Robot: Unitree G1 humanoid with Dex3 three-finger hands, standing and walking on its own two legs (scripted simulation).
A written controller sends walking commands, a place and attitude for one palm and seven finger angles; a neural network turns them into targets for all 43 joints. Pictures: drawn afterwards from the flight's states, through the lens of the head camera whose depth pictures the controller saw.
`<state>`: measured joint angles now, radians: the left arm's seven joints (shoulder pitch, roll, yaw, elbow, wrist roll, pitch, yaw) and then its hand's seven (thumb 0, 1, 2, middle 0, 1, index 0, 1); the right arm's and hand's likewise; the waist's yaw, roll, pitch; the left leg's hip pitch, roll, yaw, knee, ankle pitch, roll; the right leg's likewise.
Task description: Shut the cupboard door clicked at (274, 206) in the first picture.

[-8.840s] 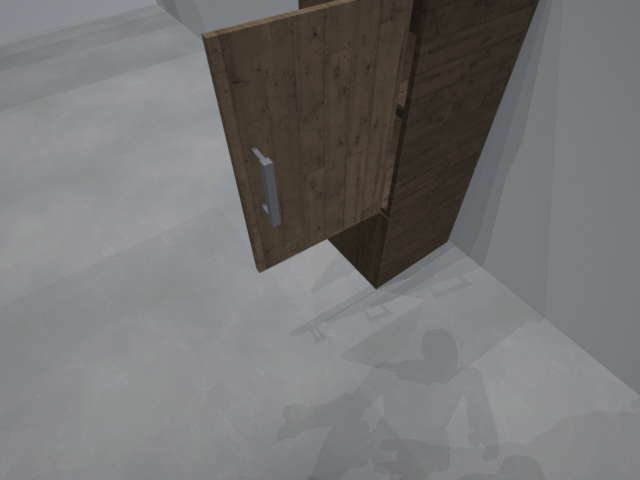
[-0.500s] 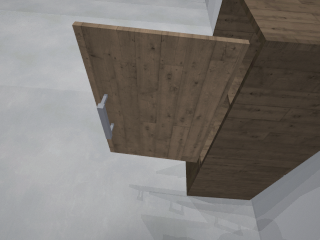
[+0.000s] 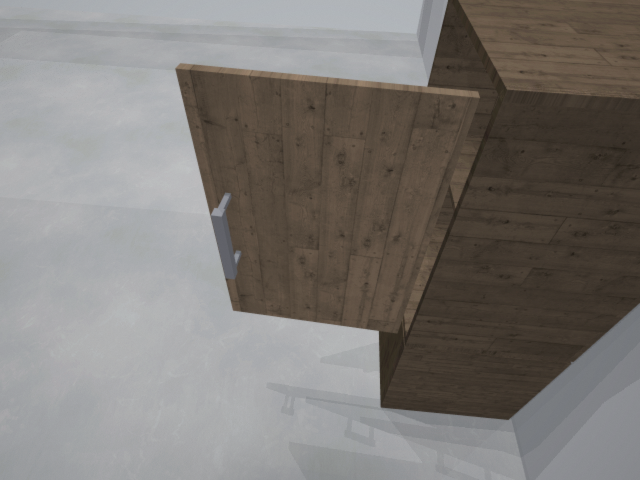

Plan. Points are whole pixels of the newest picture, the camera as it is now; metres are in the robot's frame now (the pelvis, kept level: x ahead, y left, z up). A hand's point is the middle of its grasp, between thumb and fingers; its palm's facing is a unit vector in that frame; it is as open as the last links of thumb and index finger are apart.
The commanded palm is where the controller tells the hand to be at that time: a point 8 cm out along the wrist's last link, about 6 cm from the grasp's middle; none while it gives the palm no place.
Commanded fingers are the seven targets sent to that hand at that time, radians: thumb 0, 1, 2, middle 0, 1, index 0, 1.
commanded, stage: come to a stop and stand still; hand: left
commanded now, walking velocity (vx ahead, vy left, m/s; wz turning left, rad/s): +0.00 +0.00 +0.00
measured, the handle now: (228, 238) +0.52 +0.20 -0.04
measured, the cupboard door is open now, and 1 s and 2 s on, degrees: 87 87 87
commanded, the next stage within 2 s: look again from close up in 0.58 s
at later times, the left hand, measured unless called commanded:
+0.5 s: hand out of the picture +0.01 +0.23 -0.17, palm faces -0.05 -0.98 -0.21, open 7.4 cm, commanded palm none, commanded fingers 0.00 0.90 0.90 -0.20 -0.30 -0.20 -0.30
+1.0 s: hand out of the picture -0.01 +0.21 -0.17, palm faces -0.03 -0.99 -0.17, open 7.4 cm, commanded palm none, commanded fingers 0.00 0.90 0.90 -0.20 -0.30 -0.20 -0.30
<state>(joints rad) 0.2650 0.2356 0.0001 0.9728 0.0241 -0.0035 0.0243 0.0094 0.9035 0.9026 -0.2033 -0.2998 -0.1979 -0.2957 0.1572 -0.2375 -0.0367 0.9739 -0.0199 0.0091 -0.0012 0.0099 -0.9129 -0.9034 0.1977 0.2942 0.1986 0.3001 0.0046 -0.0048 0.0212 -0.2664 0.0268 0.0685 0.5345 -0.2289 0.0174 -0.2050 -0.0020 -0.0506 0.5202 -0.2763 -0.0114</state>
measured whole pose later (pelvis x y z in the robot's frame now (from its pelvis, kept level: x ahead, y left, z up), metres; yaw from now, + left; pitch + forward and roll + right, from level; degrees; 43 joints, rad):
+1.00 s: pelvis +0.00 +0.04 +0.01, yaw -2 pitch -1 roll +0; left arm 0.32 0.16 -0.01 1.10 0.03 -0.01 0.03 0.01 0.91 0.90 -0.20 -0.30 -0.20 -0.30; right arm 0.22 -0.16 -0.02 1.13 0.00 0.00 -0.01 0.01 -0.92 -0.90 0.20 0.29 0.20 0.30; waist 0.00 -0.03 0.04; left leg -0.24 -0.03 0.13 0.41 -0.16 0.08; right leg -0.20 -0.06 0.00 0.43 -0.21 0.05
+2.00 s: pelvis +0.05 +0.03 +0.00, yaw -4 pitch +0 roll +0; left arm 0.20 0.18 0.05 1.01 0.02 0.03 0.04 0.01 0.91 0.90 -0.20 -0.30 -0.20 -0.30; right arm 0.25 -0.11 -0.04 1.10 -0.02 0.00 -0.06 0.02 -0.92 -0.90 0.20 0.29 0.20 0.30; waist -0.03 0.00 0.13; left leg -0.19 -0.01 0.14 0.47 -0.28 0.06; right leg -0.29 -0.03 -0.02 0.69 -0.41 0.00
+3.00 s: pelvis +0.01 +0.04 +0.01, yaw -1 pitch -1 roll -1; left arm 0.24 0.30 0.00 1.07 0.02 0.00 0.01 0.01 0.90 0.90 -0.20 -0.30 -0.20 -0.30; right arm 0.20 -0.27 0.00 1.10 -0.01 -0.01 0.01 0.01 -0.91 -0.90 0.20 0.29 0.20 0.30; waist 0.00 -0.02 0.03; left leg -0.22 -0.06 0.06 0.41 -0.17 0.08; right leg -0.21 -0.05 -0.06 0.40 -0.17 0.02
